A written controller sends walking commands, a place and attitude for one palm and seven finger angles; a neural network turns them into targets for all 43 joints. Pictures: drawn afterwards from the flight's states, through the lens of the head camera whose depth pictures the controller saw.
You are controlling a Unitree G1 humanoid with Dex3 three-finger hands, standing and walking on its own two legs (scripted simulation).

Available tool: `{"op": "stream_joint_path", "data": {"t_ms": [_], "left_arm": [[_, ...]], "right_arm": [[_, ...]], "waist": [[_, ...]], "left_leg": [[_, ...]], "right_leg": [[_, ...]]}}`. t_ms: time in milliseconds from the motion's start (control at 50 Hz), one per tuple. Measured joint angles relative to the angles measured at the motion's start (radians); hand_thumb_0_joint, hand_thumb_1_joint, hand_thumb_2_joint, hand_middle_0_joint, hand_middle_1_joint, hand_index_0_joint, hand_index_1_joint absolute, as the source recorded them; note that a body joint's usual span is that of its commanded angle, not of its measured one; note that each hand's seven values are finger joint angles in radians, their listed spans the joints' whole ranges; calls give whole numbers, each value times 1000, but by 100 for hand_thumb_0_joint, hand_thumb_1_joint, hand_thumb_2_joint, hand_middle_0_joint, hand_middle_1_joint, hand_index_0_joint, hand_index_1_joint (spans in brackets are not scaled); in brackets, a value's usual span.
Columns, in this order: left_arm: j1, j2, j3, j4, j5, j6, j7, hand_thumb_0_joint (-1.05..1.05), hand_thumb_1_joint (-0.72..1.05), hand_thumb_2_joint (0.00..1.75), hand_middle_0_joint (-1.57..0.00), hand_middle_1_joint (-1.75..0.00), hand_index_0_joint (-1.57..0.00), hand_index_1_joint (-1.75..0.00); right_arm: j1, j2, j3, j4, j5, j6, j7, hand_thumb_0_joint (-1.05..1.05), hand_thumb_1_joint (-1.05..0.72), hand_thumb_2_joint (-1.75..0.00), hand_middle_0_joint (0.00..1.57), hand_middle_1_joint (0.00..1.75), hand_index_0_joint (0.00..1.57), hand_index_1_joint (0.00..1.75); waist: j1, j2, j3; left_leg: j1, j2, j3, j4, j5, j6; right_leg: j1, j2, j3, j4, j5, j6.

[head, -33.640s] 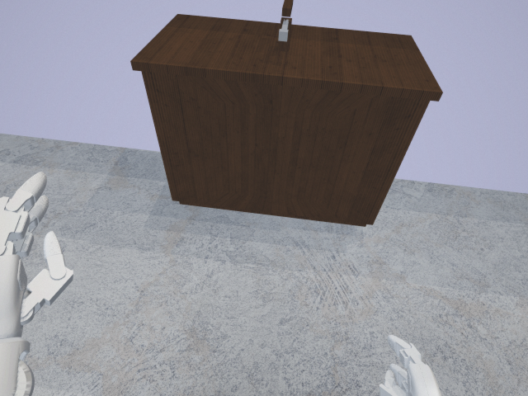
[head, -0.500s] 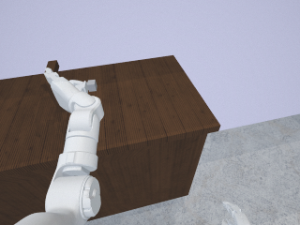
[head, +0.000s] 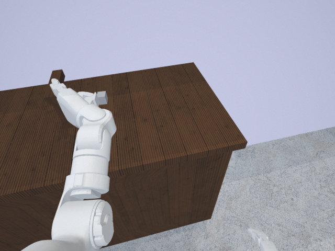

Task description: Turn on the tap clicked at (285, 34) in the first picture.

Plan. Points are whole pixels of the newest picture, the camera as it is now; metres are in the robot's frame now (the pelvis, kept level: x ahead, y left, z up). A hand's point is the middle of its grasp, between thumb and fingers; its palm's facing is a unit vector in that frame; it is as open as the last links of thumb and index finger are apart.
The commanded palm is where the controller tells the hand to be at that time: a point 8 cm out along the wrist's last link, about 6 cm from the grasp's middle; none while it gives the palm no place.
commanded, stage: draw the hand back beside the body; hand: left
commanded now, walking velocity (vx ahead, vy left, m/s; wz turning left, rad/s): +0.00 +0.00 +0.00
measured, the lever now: (102, 97) +0.50 +0.24 +0.11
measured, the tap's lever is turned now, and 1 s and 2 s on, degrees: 84 84 84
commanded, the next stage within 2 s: step back with the hand held close in 1.46 s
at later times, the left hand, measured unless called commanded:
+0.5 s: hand (72, 133) +0.30 +0.22 +0.18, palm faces +0.33 -0.92 -0.20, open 7.7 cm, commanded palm +0.27 +0.26 +0.18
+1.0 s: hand (41, 168) +0.22 +0.25 +0.16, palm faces +0.35 -0.89 -0.28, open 7.5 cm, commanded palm +0.18 +0.30 +0.18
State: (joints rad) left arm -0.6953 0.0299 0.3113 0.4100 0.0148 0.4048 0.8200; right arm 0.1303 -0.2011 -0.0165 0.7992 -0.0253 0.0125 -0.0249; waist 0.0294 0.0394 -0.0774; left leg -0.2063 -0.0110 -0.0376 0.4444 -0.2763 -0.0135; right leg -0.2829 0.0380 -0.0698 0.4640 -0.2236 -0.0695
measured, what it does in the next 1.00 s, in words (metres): stands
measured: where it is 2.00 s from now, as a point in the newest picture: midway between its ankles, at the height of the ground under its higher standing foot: outside the picture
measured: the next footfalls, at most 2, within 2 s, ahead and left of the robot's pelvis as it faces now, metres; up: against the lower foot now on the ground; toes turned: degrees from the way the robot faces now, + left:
none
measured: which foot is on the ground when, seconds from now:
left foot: down 0.00-1.00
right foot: down 0.00-1.00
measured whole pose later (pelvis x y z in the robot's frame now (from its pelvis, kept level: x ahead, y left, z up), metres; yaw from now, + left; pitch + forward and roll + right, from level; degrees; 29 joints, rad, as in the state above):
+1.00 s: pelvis -0.01 +0.03 +0.01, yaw -1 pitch -6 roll +0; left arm 0.27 0.31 0.21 -0.26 -0.07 -0.13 0.10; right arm 0.17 -0.22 0.00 0.66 0.00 -0.05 -0.03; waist 0.06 0.05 0.05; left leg 0.01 -0.03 -0.01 0.32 -0.22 0.03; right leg -0.06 0.03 -0.04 0.30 -0.14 -0.03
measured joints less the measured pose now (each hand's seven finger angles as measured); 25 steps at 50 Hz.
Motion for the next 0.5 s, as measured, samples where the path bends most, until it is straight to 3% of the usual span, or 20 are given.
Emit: {"op": "stream_joint_path", "data": {"t_ms": [20, 80, 140, 180, 220, 280, 340, 420, 500], "left_arm": [[14, 9, -16, -17, 10, 3, -30, 2, 90, 90, -16, -15, -15, -15], [92, 55, -64, -109, 5, -14, -212, 2, 90, 90, -15, -15, -15, -15], [182, 114, -91, -183, -44, -39, -411, 2, 90, 90, -15, -15, -15, -16], [241, 140, -84, -229, -97, -35, -499, 2, 90, 90, -16, -16, -15, -16], [315, 163, -74, -281, -126, -48, -541, 2, 90, 90, -16, -16, -16, -17], [454, 231, -80, -319, -134, -178, -613, 2, 90, 90, -17, -17, -16, -17], [545, 273, -95, -352, -125, -291, -652, 2, 90, 90, -17, -18, -16, -18], [563, 288, -126, -359, -109, -398, -668, 2, 90, 90, -17, -19, -17, -19], [551, 279, -157, -352, -99, -462, -674, 2, 90, 90, -17, -20, -17, -21]], "right_arm": [[-1, -2, 2, -2, 1, 4, -3, 1, -90, -90, 20, 30, 20, 30], [2, -4, 9, -30, 15, 26, -30, 1, -90, -90, 20, 30, 20, 30], [13, -10, 21, -64, 40, 43, -62, 1, -90, -90, 20, 30, 20, 30], [19, -16, 28, -81, 56, 46, -76, 1, -90, -90, 20, 30, 20, 30], [18, -21, 31, -93, 59, 39, -74, 1, -90, -90, 20, 30, 20, 30], [18, -26, 28, -117, 53, 13, -48, 1, -90, -90, 20, 30, 20, 30], [30, -33, 19, -133, 51, -21, -38, 1, -90, -90, 20, 30, 20, 30], [35, -43, 17, -123, 51, -47, -37, 1, -90, -90, 20, 30, 20, 30], [20, -38, 26, -113, 49, -54, -37, 1, -90, -90, 20, 30, 20, 30]], "waist": [[-1, -2, 6], [-4, -7, 28], [-8, -6, 43], [-7, -4, 48], [-12, 0, 52], [-23, 5, 67], [-11, 8, 91], [18, 9, 120], [26, 10, 137]], "left_leg": [[5, -1, 0, -1, 0, 0], [38, 2, 8, -15, 3, 3], [81, 9, 20, -36, 7, 4], [106, 15, 29, -50, 10, 3], [126, 19, 38, -60, 13, 2], [151, 20, 46, -74, 20, 3], [166, 19, 44, -82, 28, 5], [168, 12, 27, -85, 43, 11], [164, 2, 18, -97, 60, 17]], "right_leg": [[4, -1, 0, 1, -1, -1], [30, 3, 8, -4, 1, -2], [69, 11, 20, -26, 10, -2], [92, 18, 29, -43, 19, -3], [110, 23, 37, -56, 27, -3], [131, 25, 46, -67, 35, -1], [152, 23, 44, -82, 45, 0], [169, 15, 28, -106, 64, 5], [173, 5, 20, -124, 81, 11]]}}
